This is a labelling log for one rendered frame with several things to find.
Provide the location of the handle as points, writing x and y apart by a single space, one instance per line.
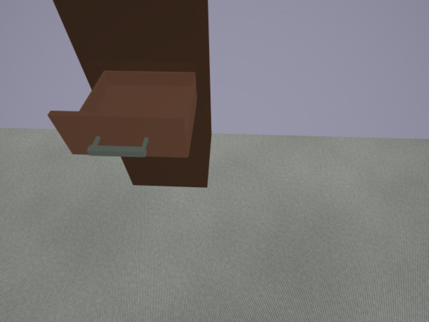
123 151

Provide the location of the drawer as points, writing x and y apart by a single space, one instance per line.
124 107

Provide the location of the cabinet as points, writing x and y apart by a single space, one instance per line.
149 35

